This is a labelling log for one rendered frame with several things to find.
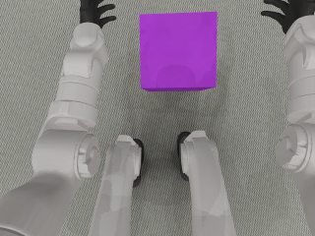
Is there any robot right hand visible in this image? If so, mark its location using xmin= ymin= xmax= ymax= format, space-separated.
xmin=260 ymin=0 xmax=315 ymax=34

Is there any left robot thigh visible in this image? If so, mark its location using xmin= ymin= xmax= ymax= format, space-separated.
xmin=88 ymin=141 xmax=142 ymax=236

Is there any robot left hand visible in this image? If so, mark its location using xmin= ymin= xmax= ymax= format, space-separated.
xmin=80 ymin=0 xmax=117 ymax=29

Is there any left robot upper arm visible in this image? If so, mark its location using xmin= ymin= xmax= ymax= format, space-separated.
xmin=0 ymin=129 xmax=100 ymax=236

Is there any left robot foot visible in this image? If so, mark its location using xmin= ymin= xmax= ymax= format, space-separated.
xmin=132 ymin=139 xmax=144 ymax=188

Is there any right robot forearm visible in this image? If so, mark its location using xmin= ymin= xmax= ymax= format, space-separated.
xmin=283 ymin=15 xmax=315 ymax=124

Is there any carton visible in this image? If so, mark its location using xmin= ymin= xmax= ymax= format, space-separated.
xmin=139 ymin=11 xmax=218 ymax=91

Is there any right robot upper arm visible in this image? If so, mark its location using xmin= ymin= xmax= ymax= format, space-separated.
xmin=275 ymin=122 xmax=315 ymax=236

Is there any left robot forearm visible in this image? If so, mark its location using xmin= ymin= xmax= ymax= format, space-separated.
xmin=31 ymin=22 xmax=109 ymax=168

